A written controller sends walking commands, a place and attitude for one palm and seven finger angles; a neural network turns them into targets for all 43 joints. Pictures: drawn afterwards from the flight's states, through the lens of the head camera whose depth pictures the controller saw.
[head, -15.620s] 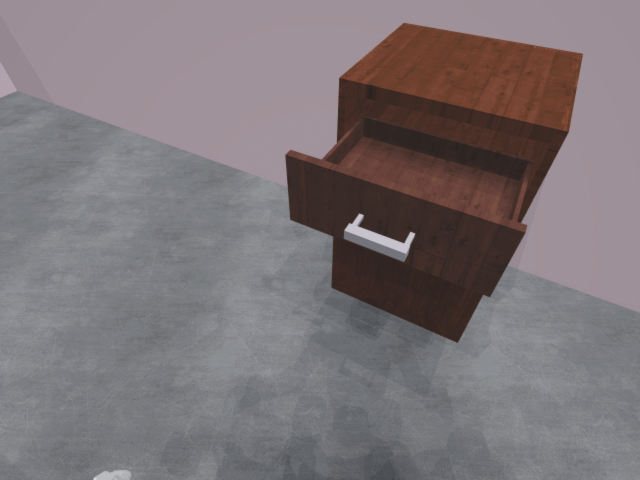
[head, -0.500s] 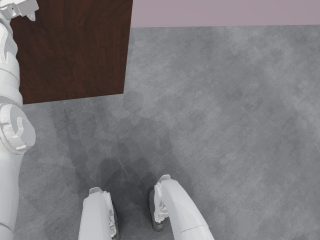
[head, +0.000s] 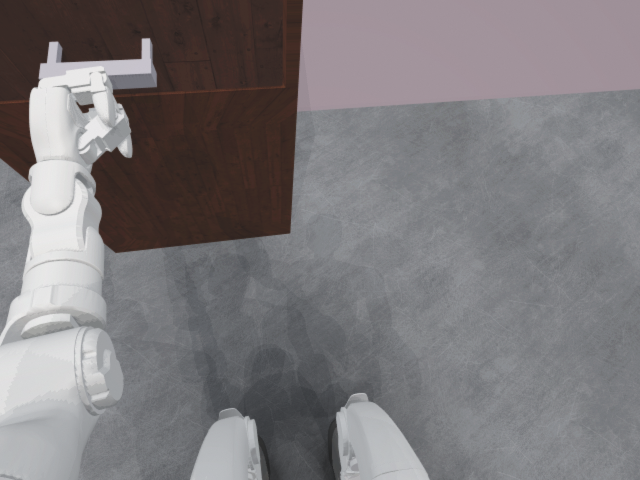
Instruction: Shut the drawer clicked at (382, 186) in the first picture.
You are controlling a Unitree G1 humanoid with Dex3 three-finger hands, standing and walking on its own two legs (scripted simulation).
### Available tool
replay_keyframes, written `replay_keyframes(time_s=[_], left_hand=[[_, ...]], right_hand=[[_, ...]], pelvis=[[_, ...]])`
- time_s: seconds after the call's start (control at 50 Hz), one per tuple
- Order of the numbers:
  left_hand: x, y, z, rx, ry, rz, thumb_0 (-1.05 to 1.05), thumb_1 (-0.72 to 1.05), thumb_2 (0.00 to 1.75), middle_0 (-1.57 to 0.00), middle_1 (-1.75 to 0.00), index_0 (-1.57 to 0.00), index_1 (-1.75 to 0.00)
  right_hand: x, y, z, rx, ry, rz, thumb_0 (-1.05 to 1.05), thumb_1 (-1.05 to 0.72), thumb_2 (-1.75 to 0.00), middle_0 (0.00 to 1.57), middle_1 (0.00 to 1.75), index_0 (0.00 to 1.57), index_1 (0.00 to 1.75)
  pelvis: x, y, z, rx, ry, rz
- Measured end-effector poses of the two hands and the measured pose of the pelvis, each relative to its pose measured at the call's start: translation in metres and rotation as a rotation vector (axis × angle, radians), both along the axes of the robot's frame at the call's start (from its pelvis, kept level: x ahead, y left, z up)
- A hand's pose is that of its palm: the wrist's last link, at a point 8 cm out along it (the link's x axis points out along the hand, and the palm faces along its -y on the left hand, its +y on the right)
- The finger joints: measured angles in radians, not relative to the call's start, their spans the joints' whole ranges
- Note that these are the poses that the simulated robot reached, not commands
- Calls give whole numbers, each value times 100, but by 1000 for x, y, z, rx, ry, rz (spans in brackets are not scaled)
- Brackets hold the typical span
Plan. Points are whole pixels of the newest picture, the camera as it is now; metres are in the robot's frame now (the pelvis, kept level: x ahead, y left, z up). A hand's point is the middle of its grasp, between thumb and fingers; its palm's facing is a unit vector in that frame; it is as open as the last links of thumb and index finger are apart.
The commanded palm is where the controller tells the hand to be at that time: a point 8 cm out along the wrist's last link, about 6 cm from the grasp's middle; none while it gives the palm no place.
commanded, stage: draw the hand back to the body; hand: left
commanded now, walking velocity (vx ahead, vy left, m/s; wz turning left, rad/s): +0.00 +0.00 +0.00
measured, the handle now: (101, 62) +0.63 +0.22 +0.03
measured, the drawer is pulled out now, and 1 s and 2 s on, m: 0.00 0.00 0.00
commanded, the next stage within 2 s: step back with the hand held close in 1.22 s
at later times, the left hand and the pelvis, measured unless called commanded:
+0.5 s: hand (16, 244) +0.34 +0.20 +0.15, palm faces +0.17 -0.96 -0.22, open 3.3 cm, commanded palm +0.30 +0.26 +0.17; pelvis +0.02 +0.00 +0.07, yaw +2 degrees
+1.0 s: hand out of the picture +0.20 +0.23 +0.24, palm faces +0.40 -0.84 -0.37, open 3.3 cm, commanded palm +0.14 +0.28 +0.26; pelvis +0.02 -0.01 +0.10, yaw +3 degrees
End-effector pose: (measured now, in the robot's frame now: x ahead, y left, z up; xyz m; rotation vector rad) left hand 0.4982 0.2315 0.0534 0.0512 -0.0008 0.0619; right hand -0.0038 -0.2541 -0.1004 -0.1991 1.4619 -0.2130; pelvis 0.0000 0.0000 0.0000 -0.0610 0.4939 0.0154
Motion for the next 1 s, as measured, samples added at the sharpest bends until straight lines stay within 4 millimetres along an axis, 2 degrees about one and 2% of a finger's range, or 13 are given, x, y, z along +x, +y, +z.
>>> replay_keyframes(time_s=[0.08, 0.14, 0.3, 0.36, 0.5, 0.62, 0.72, 1.0], left_hand=[[-35, 4, 12, -7, 42, -3, 2, 90, 90, -139, -160, -140, -160], [-60, 9, 28, -14, 30, 16, 2, 90, 90, -139, -160, -140, -160], [-110, 16, 64, -11, -14, 4, 2, 90, 90, -140, -160, -140, -160], [-131, 17, 75, -12, -17, -8, 2, 90, 90, -140, -160, -140, -160], [-184, 20, 105, 169, 54, 115, 2, 90, 90, -140, -160, -140, -160], [-224, 31, 132, 211, 48, 220, 2, 90, 90, -140, -160, -140, -160], [-255, 34, 155, 236, 2, 262, 2, 90, 90, -140, -160, -140, -160], [-339, 40, 206, 366, -101, 343, 1, 89, 90, -140, -159, -140, -160]], right_hand=[[32, 2, 16, 25, -80, 8, 0, -91, -90, 20, 30, 20, 30], [60, 2, 28, 27, -167, 37, 1, -91, -90, 20, 30, 20, 30], [133, -1, 51, 15, -403, 110, 1, -91, -90, 20, 30, 20, 30], [153, 2, 60, 20, -488, 126, 1, -91, -90, 20, 30, 20, 30], [187, 18, 86, 34, -612, 142, 1, -91, -90, 20, 30, 20, 30], [206, 34, 105, 57, -692, 194, 1, -91, -90, 20, 30, 20, 30], [213, 42, 115, 76, -741, 234, 1, -91, -90, 20, 30, 20, 30], [204, 37, 117, 81, -775, 264, 1, -91, -90, 20, 30, 20, 30]], pelvis=[[13, -1, 21, 10, -54, -4], [20, -2, 34, 14, -100, 4], [26, -2, 48, 25, -209, 28], [25, -2, 53, 30, -246, 28], [22, -2, 71, 53, -361, 19], [20, -4, 83, 62, -444, 24], [19, -5, 90, 66, -494, 27], [15, -9, 95, 66, -553, 31]])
